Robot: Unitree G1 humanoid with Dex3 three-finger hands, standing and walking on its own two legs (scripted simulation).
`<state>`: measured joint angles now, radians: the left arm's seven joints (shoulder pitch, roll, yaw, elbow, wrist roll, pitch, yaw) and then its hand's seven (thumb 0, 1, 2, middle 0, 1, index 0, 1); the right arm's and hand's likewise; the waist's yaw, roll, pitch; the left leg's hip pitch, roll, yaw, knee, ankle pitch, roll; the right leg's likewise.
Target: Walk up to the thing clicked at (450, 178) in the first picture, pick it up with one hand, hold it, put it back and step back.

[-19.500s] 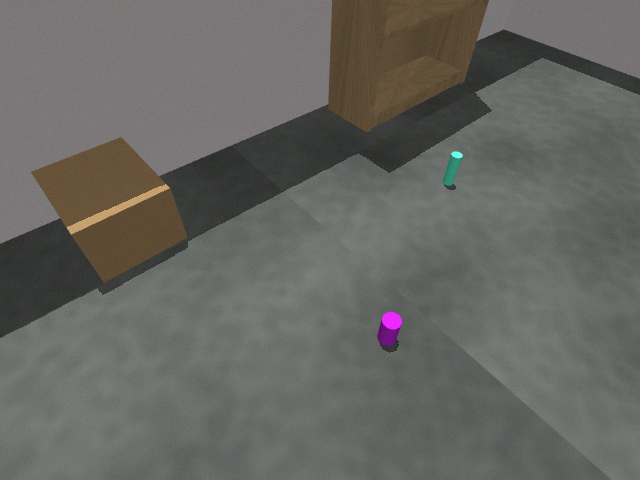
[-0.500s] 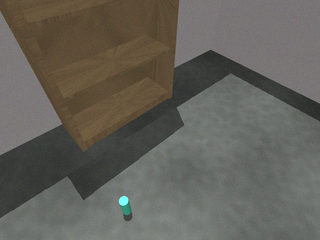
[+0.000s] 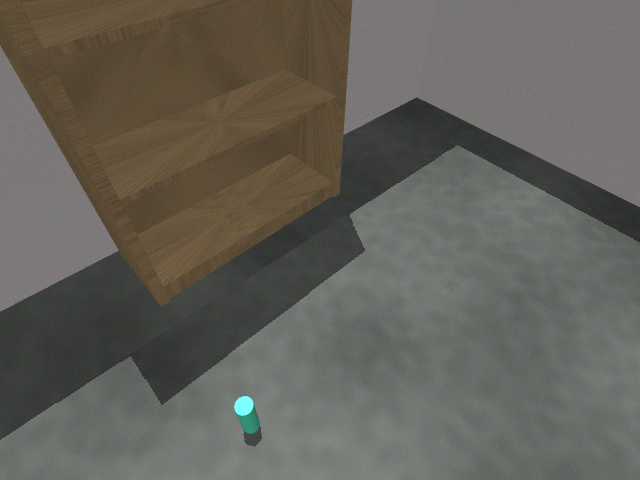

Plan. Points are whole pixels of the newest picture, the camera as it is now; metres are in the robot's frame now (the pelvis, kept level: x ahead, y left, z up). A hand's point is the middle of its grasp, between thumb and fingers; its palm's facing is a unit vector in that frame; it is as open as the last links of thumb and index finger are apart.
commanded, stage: stand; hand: left
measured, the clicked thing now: (247, 415) +0.43 +0.20 -0.70
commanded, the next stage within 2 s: none
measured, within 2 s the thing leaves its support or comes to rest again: neither
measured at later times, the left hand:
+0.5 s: hand out of the picture +0.09 +0.24 -0.15, palm faces -0.01 -0.94 -0.34, open 7.4 cm
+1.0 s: hand out of the picture +0.09 +0.24 -0.15, palm faces -0.03 -0.94 -0.34, open 7.4 cm
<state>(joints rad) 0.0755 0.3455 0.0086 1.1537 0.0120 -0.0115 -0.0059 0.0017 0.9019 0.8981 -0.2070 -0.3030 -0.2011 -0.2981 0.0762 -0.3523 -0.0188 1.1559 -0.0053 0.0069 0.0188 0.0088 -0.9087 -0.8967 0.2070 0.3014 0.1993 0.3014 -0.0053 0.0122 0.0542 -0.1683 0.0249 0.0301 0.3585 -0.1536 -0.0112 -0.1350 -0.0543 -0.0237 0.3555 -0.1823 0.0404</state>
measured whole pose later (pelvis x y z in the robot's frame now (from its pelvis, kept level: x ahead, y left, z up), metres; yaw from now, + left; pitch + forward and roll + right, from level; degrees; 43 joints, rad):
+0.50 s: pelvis +0.01 -0.01 +0.00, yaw +0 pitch -2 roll +0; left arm 0.10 0.34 0.01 1.14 0.01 -0.01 -0.01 0.00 0.90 0.90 -0.21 -0.30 -0.20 -0.30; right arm 0.07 -0.36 -0.01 1.14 -0.01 -0.01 0.01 0.01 -0.91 -0.90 0.21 0.30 0.20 0.30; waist 0.00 0.01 0.05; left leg -0.13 0.04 0.02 0.33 -0.16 -0.03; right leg -0.09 -0.04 -0.03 0.32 -0.19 0.03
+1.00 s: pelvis +0.01 -0.01 +0.00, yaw +0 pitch -3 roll +0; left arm 0.11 0.35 0.01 1.14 0.01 -0.01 -0.01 0.00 0.90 0.90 -0.21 -0.30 -0.20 -0.30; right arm 0.09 -0.35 -0.01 1.15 -0.01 0.00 0.01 0.01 -0.91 -0.90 0.21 0.30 0.20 0.30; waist 0.00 0.00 0.05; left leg -0.12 0.04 0.03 0.33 -0.16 -0.03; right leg -0.09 -0.04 -0.03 0.32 -0.19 0.03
